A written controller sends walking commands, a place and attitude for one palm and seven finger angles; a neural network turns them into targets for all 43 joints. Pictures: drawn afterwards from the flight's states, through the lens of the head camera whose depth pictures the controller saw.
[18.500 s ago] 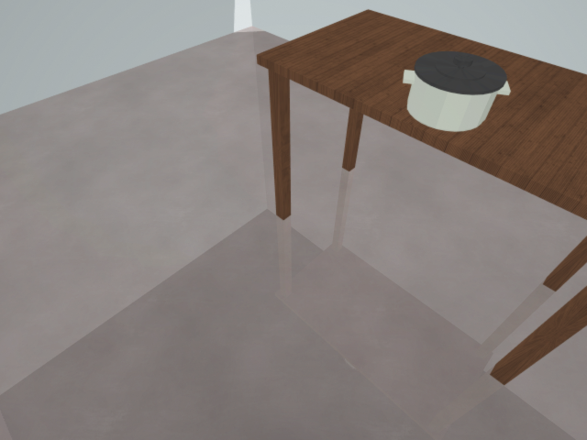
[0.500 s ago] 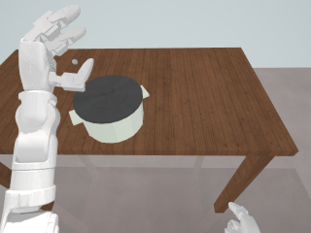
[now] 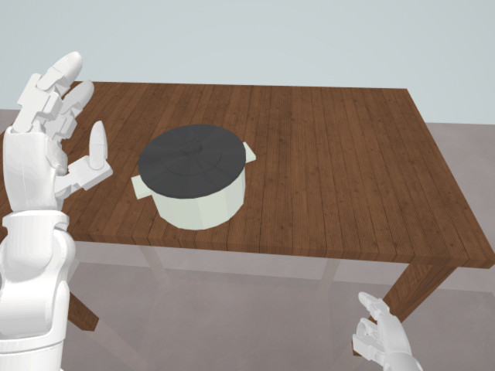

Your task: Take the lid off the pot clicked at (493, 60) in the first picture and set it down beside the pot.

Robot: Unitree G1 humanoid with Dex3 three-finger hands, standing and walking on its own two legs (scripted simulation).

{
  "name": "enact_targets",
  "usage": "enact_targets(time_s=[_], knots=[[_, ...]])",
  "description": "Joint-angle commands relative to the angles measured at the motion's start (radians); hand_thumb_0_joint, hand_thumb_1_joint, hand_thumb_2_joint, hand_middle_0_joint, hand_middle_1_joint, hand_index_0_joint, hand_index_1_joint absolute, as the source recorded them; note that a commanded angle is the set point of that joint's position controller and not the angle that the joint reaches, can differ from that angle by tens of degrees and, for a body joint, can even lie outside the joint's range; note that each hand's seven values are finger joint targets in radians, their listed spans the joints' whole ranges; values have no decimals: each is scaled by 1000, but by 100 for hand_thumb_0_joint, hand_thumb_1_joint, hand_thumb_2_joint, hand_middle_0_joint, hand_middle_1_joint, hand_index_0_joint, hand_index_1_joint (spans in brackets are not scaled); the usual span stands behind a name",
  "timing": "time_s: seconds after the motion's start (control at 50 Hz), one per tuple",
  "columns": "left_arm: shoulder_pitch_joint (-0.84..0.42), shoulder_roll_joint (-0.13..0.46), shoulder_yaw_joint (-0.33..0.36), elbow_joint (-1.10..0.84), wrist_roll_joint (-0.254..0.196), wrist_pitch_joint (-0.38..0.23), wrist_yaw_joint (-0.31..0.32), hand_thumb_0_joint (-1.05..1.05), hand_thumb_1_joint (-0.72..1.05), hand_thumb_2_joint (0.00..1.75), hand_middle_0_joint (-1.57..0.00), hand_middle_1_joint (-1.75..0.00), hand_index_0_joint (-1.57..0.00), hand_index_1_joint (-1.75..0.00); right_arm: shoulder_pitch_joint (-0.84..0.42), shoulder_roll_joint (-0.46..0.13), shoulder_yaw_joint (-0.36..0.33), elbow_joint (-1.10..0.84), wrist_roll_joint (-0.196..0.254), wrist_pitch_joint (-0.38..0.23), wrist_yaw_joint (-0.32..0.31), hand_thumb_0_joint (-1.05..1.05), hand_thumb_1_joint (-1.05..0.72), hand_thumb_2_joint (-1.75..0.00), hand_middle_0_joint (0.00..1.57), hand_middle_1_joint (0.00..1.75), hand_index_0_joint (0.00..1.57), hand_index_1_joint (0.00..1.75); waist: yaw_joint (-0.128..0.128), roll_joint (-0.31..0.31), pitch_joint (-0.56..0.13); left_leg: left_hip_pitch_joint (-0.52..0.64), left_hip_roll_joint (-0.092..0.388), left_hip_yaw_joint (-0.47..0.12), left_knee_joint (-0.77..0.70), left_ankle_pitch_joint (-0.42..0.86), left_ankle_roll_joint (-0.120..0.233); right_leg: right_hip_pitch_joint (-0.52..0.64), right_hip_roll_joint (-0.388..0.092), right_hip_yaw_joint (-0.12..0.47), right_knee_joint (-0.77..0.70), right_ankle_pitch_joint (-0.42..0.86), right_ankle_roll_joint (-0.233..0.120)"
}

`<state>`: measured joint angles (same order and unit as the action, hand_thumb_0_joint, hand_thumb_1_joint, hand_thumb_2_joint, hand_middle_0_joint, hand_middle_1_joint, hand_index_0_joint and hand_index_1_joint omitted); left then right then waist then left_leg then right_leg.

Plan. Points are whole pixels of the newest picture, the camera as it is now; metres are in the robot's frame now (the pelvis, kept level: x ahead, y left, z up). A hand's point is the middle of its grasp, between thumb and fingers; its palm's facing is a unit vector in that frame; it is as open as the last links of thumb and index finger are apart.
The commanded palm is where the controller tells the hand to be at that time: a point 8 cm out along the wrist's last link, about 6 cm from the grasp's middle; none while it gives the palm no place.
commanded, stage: draw the hand back to the body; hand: left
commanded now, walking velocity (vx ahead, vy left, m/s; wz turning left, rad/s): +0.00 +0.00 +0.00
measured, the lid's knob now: (190, 146) +0.47 +0.16 +0.12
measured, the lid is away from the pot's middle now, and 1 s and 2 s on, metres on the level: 0.00 0.00 0.00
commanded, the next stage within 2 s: come to a stop and stand still in 0.88 s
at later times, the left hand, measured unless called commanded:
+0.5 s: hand (52, 229) +0.20 +0.23 +0.22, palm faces +0.40 -0.86 -0.31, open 7.5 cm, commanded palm +0.15 +0.28 +0.22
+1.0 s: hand (22, 269) +0.17 +0.26 +0.19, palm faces +0.46 -0.81 -0.36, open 7.5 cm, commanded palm none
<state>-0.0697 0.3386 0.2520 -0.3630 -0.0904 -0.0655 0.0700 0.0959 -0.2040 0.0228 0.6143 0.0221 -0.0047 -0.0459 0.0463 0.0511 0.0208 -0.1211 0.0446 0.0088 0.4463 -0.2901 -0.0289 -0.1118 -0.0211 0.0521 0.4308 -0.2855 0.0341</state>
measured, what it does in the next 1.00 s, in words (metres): stands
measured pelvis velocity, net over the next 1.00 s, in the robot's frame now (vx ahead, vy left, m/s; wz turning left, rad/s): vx -0.02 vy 0.01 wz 0.01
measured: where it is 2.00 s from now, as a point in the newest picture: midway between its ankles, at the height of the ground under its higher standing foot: outside the picture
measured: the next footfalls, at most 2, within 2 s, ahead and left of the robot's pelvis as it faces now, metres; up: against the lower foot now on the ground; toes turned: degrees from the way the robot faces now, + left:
none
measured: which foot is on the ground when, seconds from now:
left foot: down 0.00-1.00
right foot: down 0.00-1.00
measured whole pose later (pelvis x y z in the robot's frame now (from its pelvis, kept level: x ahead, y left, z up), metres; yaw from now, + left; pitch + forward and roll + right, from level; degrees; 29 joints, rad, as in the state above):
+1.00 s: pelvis -0.02 +0.01 +0.00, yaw +1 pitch -4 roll -1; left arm 0.46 0.34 0.33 -0.56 -0.07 -0.09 0.12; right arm 0.15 -0.21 0.02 0.64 0.00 -0.10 -0.07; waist 0.07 0.05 0.02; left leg -0.13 0.04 0.00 0.49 -0.30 -0.01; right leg -0.08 -0.03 0.04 0.41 -0.26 0.05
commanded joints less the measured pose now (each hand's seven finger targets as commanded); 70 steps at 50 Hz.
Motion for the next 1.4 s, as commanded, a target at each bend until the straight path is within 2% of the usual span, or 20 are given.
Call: enact_targets(time_s=[0.0,0.08,0.24,0.32,0.72,0.8,0.88,0.96,0.98,1.0,1.02,1.04,1.06,1.1,1.16,1.18,1.22,1.26,1.36,1.38], knots=[[-182,143,61,-257,3,-65,14,0,87,91,-22,-30,-21,-30,-110,-99,-30,-159,-4,-58,-5,0,-90,-90,20,30,20,30,-10,-3,-216,146,-2,68,-12,368,60,-8,2,-103,-33,431,-56],[-136,206,133,-283,5,-69,31,0,90,90,-20,-30,-20,-30,-110,-105,-32,-152,-10,-65,-10,0,-90,-90,20,30,20,30,-4,-14,-211,140,1,62,-12,346,58,-3,2,-103,-37,407,-58],[43,140,91,-301,5,-77,29,0,90,90,-20,-30,-20,-30,-118,-99,-28,-158,-10,-81,-9,0,-90,-90,20,30,20,30,0,-5,-154,106,1,55,-24,282,54,-27,3,-109,-55,323,-57],[97,199,165,-351,7,-96,41,0,90,90,-20,-30,-20,-30,-117,-103,-32,-156,-16,-95,-14,0,-90,-90,20,30,20,30,10,-8,-162,95,3,51,-23,266,55,-15,2,-106,-55,304,-59],[464,179,194,-411,12,-108,57,0,90,90,-20,-30,-20,-30,-97,-109,-41,-158,-16,-145,-27,0,-90,-90,20,30,20,30,14,9,-72,51,6,46,-24,173,50,-61,5,-103,-86,189,-55],[400,193,194,-453,21,-112,70,0,90,90,-20,-30,-20,-30,-89,-110,-37,-150,-21,-161,-34,0,-90,-90,20,30,20,30,7,47,-90,63,-1,41,-22,185,50,-51,6,-100,-82,200,-58],[450,160,177,-367,18,-94,68,0,90,90,-20,-30,-20,-30,-87,-111,-38,-143,-19,-156,-37,0,-90,-90,20,30,20,30,6,-15,-38,51,2,37,-28,170,51,-68,9,-103,-90,178,-55],[407,190,189,-470,25,-108,70,0,90,90,-20,-30,-20,-30,-94,-110,-36,-154,-24,-165,-35,0,-90,-90,20,30,20,30,19,52,-96,74,-1,31,-27,210,51,-34,5,-101,-75,213,-60],[447,36,-153,512,132,-7,4,0,90,90,-20,-30,-20,-30,33,-240,-137,92,0,-175,-3,0,-90,-90,20,30,20,30,-124,-127,-13,-87,39,-113,112,505,72,-180,-32,-71,102,365,-31],[450,6,-230,511,117,-21,-21,0,90,90,-20,-30,-20,-30,174,-350,-100,62,9,-140,10,0,-90,-90,20,30,20,30,-81,-172,-94,-67,4,-48,181,954,67,-233,-65,-42,199,775,30],[447,4,-211,466,163,18,-33,0,90,90,-20,-30,-20,-30,183,-246,-83,93,-2,-106,58,0,-90,-90,20,30,20,30,-112,-117,-185,-10,-2,-63,152,667,35,-182,-81,-32,233,382,-45],[406,8,-219,463,139,28,-44,0,90,90,-20,-30,-20,-30,133,-193,-70,108,-1,-75,47,0,-90,-90,20,30,20,30,-73,-136,-142,-43,-22,-35,206,528,31,-310,-92,-20,229,270,-42],[364,8,-225,515,133,40,-50,0,90,90,-20,-30,-20,-30,120,-154,-65,107,-16,-49,51,0,-90,-90,20,30,20,30,-88,-168,-147,-11,-23,-4,213,491,35,-337,-93,-27,232,285,-41],[359,-9,-225,640,118,53,-57,0,90,90,-20,-30,-20,-30,52,-144,-76,122,-31,-31,55,0,-90,-90,20,30,20,30,-50,-82,-108,-93,25,-26,194,340,68,-302,-96,-59,214,175,-22],[318,83,-225,805,116,53,-53,0,90,90,-20,-30,-20,-30,9,-126,-63,93,-38,-5,59,0,-90,-90,20,30,20,30,-65,-400,-92,-199,-35,30,242,10,30,-198,-174,75,79,279,-48],[309,87,-226,866,115,64,-46,0,90,90,-20,-30,-20,-30,16,-114,-59,110,-40,3,59,0,-90,-90,20,30,20,30,-60,-418,-65,-156,-41,42,236,-64,28,-253,-169,97,44,155,-65],[263,99,-235,931,112,79,-41,0,90,90,-20,-30,-20,-30,56,-128,-55,134,-41,10,62,0,-90,-90,20,30,20,30,-80,-215,24,-132,-42,54,212,-90,16,-350,-149,120,-13,-181,-93],[277,91,-240,995,110,89,-42,0,90,90,-20,-30,-20,-30,97,-123,-47,168,-43,4,61,0,-90,-90,20,30,20,30,-76,-13,95,-204,-32,36,175,-124,33,-365,-97,108,18,-331,-95],[360,-11,-226,1092,106,91,-40,0,90,90,-20,-30,-20,-30,167,-143,-59,195,-47,-11,41,0,-90,-90,20,30,20,30,-39,153,-25,-279,72,-123,-11,-173,94,-213,9,-33,212,-177,-69],[367,-28,-227,1112,104,90,-40,0,90,90,-20,-30,-20,-30,171,-150,-61,202,-45,-14,35,0,-90,-90,20,30,20,30,-25,108,-58,-277,111,-175,-44,-119,112,-161,19,-66,227,-121,-56]])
